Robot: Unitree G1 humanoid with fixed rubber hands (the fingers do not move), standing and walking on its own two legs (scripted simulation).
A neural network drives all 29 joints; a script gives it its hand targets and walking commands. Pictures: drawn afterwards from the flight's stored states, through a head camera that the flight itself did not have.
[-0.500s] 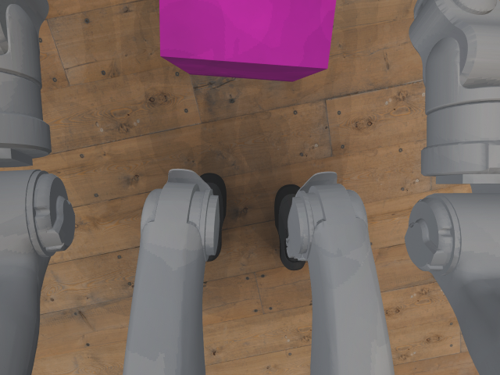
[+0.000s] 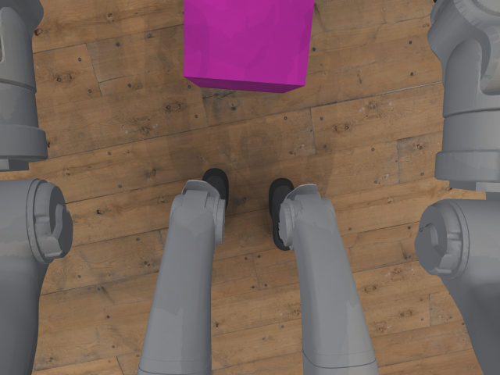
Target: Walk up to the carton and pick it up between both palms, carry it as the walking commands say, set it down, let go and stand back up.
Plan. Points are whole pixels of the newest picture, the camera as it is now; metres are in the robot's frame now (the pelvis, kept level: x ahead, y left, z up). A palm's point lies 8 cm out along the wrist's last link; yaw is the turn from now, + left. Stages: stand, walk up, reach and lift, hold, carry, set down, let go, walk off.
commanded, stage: set down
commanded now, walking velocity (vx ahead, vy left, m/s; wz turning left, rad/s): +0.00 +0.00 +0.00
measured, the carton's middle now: (246, 34) +0.57 +0.02 -0.46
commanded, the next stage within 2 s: let go in 0.28 s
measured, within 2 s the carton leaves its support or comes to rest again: neither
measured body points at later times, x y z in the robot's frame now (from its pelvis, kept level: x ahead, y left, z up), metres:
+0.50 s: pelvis +0.02 +0.01 +0.09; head +0.37 +0.02 +0.36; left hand +0.54 +0.24 -0.05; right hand +0.53 -0.18 -0.06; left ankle +0.12 +0.09 -0.55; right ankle +0.10 -0.11 -0.55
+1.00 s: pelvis +0.07 +0.00 +0.15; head +0.19 +0.01 +0.59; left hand +0.36 +0.23 +0.08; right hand +0.35 -0.21 +0.07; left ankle +0.12 +0.09 -0.55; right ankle +0.10 -0.11 -0.55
